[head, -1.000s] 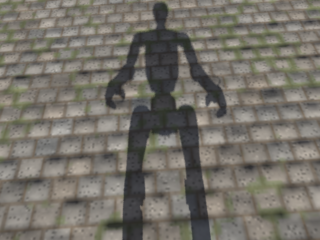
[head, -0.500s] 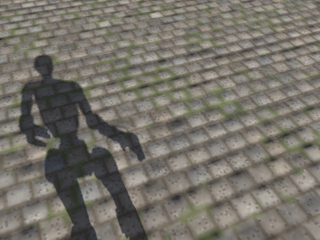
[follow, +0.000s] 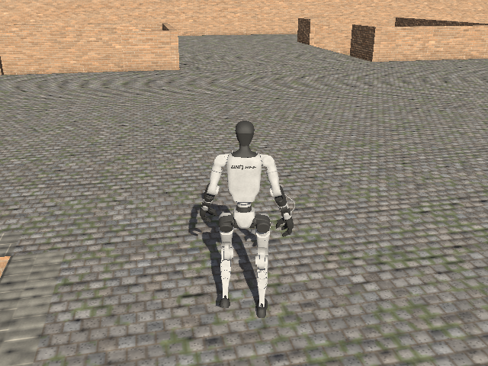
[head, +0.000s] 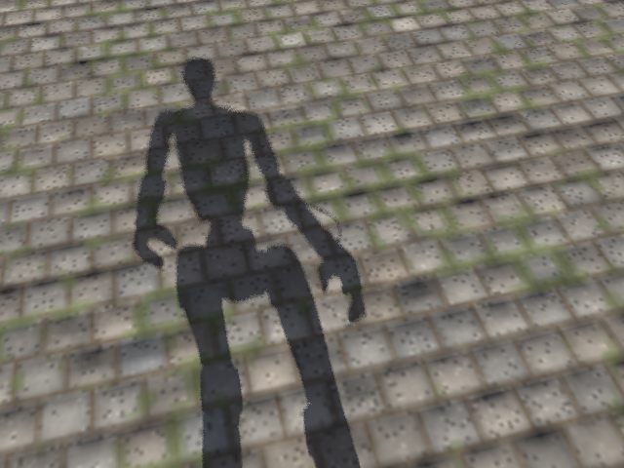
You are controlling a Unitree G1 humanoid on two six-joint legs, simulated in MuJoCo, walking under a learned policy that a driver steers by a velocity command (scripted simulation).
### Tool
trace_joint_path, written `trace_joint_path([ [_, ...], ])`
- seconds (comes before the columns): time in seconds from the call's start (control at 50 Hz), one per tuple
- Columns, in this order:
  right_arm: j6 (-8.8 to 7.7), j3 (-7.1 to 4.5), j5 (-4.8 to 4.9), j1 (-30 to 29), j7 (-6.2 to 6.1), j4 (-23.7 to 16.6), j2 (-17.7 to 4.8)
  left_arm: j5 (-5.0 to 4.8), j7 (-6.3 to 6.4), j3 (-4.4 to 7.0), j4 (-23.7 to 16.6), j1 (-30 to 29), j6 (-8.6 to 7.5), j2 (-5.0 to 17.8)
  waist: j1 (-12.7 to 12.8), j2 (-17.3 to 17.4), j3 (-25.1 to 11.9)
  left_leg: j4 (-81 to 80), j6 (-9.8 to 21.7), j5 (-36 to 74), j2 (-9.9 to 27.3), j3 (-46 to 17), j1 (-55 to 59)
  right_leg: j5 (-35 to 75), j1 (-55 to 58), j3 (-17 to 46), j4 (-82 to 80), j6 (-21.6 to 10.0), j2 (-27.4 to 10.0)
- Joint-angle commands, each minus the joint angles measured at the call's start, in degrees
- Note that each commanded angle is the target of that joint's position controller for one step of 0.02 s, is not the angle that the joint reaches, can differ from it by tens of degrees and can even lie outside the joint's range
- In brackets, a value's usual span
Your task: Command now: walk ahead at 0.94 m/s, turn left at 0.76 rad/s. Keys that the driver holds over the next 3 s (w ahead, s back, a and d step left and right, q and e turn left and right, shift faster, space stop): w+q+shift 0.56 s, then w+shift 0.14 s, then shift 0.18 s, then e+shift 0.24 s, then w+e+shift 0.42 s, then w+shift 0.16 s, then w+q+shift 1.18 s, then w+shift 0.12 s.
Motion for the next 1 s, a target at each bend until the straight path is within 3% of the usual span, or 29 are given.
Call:
trace_joint_path([
  [0.02,0.87,0.22,-0.91,-7.23,1.74,-6.49,-0.88,-1.29,0.07,1.59,1.31,7.5,-1.35,4.66,3.48,-9.92,5.68,4.18,-0.54,4.24,5.26,-1.82,-21.75,-0.94,12.01,12.32,-17.21,-3.86,-14.85],
  [0.1,1.39,1.02,-0.73,-15.62,2.84,-10.56,-0.68,-1.26,-0.33,1.41,3.96,7.28,-2.77,3.87,1.22,-7.99,9.45,-0.11,-0.61,12.35,5.15,0.0,-24.42,14.34,9.38,0.03,-20.18,-3.61,-13.4],
  [0.18,1.19,2.34,-0.73,-23.56,3.97,-13.54,-0.72,-1.27,0.4,1.77,6.63,8.25,-2.97,6.24,1.08,-3.87,12.25,-18.49,2.9,16.91,1.7,10.02,-13.48,37.11,8.18,-10.71,-21.79,-1.73,-10.61],
  [0.22,1.23,2.24,-0.27,-21.61,3.55,-12.98,-1.82,-1.33,0.99,2.49,7.14,10.02,-2.55,9.98,-0.75,-5.77,7.79,-21.83,5.23,15.55,-3.23,13.95,-4.86,67.49,13.64,-11.77,-14.24,-1.13,-11.74],
  [0.26,1.21,0.78,0.12,-7.63,2.31,-9.46,-5.61,-0.74,1.69,3.75,6.21,7.37,-0.6,14.4,-8.86,-9.07,-1.01,-21.85,7.31,8.59,-6.98,13.1,9.4,83.51,16.0,-10.78,5.08,-1.54,-14.11],
  [0.28,1.1,-0.81,-0.02,4.65,1.39,-5.84,-8.59,-0.6,1.62,4.12,4.9,4.73,0.33,15.41,-14.23,-8.82,-7.01,-24.12,8.98,5.35,-8.14,10.11,23.25,80.15,11.29,-8.98,20.7,-2.71,-14.67],
  [0.3,1.21,-2.64,-0.1,10.74,-0.07,-2.86,-11.6,-0.44,0.86,3.94,4.83,4.5,0.6,13.79,-15.11,-3.3,-8.98,-29.27,10.35,3.11,-7.36,4.59,36.74,49.21,-0.02,-8.68,40.97,-1.89,-9.7],
  [0.32,1.89,-3.65,0.66,4.88,-1.11,-3.33,-15.76,0.33,-0.24,1.37,2.49,4.09,-0.04,4.0,-7.67,11.32,-3.34,-30.5,12.01,6.19,2.35,-12.62,39.04,-9.49,-19.2,-6.71,63.55,-0.37,0.74],
  [0.34,2.39,-4.37,-0.8,2.4,-0.96,-6.56,-20.15,-1.23,-0.36,1.26,-4.3,6.05,-1.38,6.0,-4.08,12.81,-15.66,-44.42,22.42,-3.32,11.09,-41.46,52.11,-11.17,-34.41,6.39,71.88,0.67,3.66],
  [0.36,2.37,-4.36,-0.58,2.91,-1.44,-6.89,-17.37,-0.67,-0.27,1.22,-4.58,0.82,-2.72,8.92,-5.77,1.65,-11.62,-52.61,20.3,-10.12,12.38,-45.47,48.17,-5.92,-37.9,10.42,67.8,0.14,0.01],
  [0.38,1.85,-3.67,-0.5,1.74,-1.98,-5.83,-14.44,-0.9,-0.25,0.93,-4.28,0.19,-3.23,8.98,-2.85,-3.28,-2.75,-54.95,17.98,-8.22,11.27,-42.33,38.29,-2.87,-36.93,10.22,61.69,0.06,-2.11],
  [0.4,0.93,-3.15,-0.42,-0.01,-2.25,-5.33,-12.79,-0.05,-0.03,0.55,-3.89,-0.92,-2.86,8.17,-0.15,-7.22,1.09,-55.02,16.41,-2.75,8.82,-37.44,29.72,-2.85,-33.18,10.13,56.92,0.61,-4.12],
  [0.46,-1.48,-1.46,0.65,-3.24,-2.4,-5.6,-9.21,1.97,-0.27,-0.08,-2.78,1.08,0.82,6.36,4.73,-8.62,4.54,-55.96,14.51,6.08,1.48,-24.77,13.32,-5.38,-24.41,9.35,47.25,3.22,-7.18],
  [0.48,-2.16,-1.43,0.72,-2.32,-2.18,-5.63,-9.7,1.7,-0.48,-0.42,-4.5,-0.83,1.44,5.72,4.66,-6.1,5.58,-57.12,15.2,8.67,0.99,-24.21,9.03,-4.65,-23.08,8.13,42.18,4.01,-7.18],
  [0.54,-2.81,-1.69,0.67,-0.05,-1.98,-4.96,-9.61,0.35,-1.23,-1.39,-9.1,-13.71,1.36,4.23,0.77,-4.91,9.42,-59.08,12.59,16.3,-3.01,-20.57,5.43,9.92,-21.55,5.43,25.75,4.81,-5.79],
  [0.62,-3.29,-1.76,1.57,4.94,-1.76,-2.22,-9.46,-0.83,-1.9,-1.96,-9.78,-17.34,0.56,3.45,-3.53,-1.22,5.41,-58.09,8.2,36.08,-1.8,-18.44,15.6,26.05,-14.72,2.82,9.94,1.14,-1.51],
  [0.66,-3.63,-1.71,1.42,4.9,-2.31,-1.26,-10.1,-0.77,-1.62,-1.38,-9.43,-16.3,0.27,4.9,-2.83,-0.21,3.43,-54.88,6.45,46.87,-0.13,-18.03,21.96,25.09,-9.9,2.85,4.97,-0.82,0.4],
  [0.7,-3.63,-2.24,0.17,3.8,-2.8,-0.83,-13.5,-1.16,-0.55,0.82,-6.3,-5.73,0.06,9.71,2.85,2.21,-3.39,-41.89,4.27,63.19,2.03,-18.3,28.73,15.11,-0.07,3.49,5.32,-2.52,3.58],
  [0.72,-3.39,-2.39,-0.45,1.12,-2.8,-0.84,-14.19,-1.46,0.32,1.79,-3.47,4.47,-0.17,11.31,9.17,1.86,-6.79,-28.95,2.88,63.17,0.78,-16.41,27.15,14.5,8.76,3.15,2.52,-3.3,2.54],
  [0.74,-3.72,-1.51,-0.87,-0.96,-2.85,-1.5,-10.48,-0.62,1.51,2.73,-0.73,15.42,-0.49,13.52,13.99,0.8,-11.07,-12.83,1.68,51.67,-1.79,-14.46,18.33,10.4,21.75,7.76,4.95,-4.39,-3.51],
  [0.76,-3.56,0.81,2.6,10.16,-2.78,-2.98,0.18,1.94,1.19,3.92,0.25,15.95,-1.17,18.54,5.71,-21.66,-19.17,13.11,-2.44,-6.88,-12.64,-8.09,-2.99,22.79,39.69,40.09,3.17,-14.99,-25.2],
  [0.78,-3.17,0.89,0.7,8.94,-3.59,-1.84,-5.26,-0.01,-0.25,4.04,-0.52,13.4,-0.59,15.1,6.71,-13.42,-21.99,17.03,-1.4,-9.96,-10.81,-8.18,-6.45,25.09,36.49,49.41,-1.47,-16.16,-24.05],
  [0.8,-2.92,0.57,0.34,2.63,-3.62,-2.22,-6.22,-0.69,-0.65,2.96,-0.67,7.62,-0.87,10.42,5.3,-7.48,-12.38,14.23,-1.82,-4.43,-7.25,-8.52,-7.36,29.54,26.87,38.63,-2.89,-15.08,-21.54],
  [0.82,-2.77,0.75,-0.16,-1.8,-3.3,-2.88,-6.2,-0.59,-1.07,2.07,0.41,5.36,-1.12,6.76,4.8,-2.24,-6.51,11.66,-2.17,-2.84,-5.83,-7.01,-7.57,38.67,19.88,31.31,-3.32,-14.08,-19.11],
  [0.84,-2.69,0.88,2.39,-7.88,-3.07,-5.98,-6.01,-3.42,-1.29,1.91,-0.43,4.23,-2.72,5.3,6.68,-5.02,-3.45,11.18,-3.44,-7.57,-3.34,-7.68,-9.4,44.56,18.68,23.79,-4.89,-12.63,-15.52],
  [0.88,-1.89,0.94,2.99,-8.46,-2.56,-7.33,-5.12,-3.34,-1.61,1.47,2.17,3.42,-4.33,4.37,2.86,-6.12,-1.52,5.4,-3.37,-6.28,-1.21,-7.75,-8.54,46.13,13.69,19.95,-7.95,-12.23,-13.55],
  [0.9,-1.68,1.37,2.21,-8.72,-2.4,-7.83,-3.95,-3.75,-1.75,1.27,3.1,3.05,-4.53,4.3,1.54,-5.44,-0.62,0.4,-3.71,-5.79,-0.58,-6.8,-7.87,46.87,11.15,18.76,-9.47,-12.41,-12.71],
  [0.94,-2.1,2.67,0.29,-10.46,-2.04,-9.41,-1.22,-4.67,-1.53,1.76,3.95,0.77,-3.93,7.31,-0.44,-4.62,1.18,-13.57,-5.62,-2.76,-0.06,-2.77,-4.41,52.24,4.26,15.95,-11.15,-13.23,-10.47],
  [1.0,-3.25,3.54,0.44,-16.57,-1.16,-10.82,-1.29,-4.78,-0.05,3.97,4.07,1.25,-2.21,13.48,1.42,-6.52,-1.07,-30.48,-7.41,12.98,-4.02,-0.26,5.94,50.36,-0.85,11.68,-10.93,-11.49,-6.18],
])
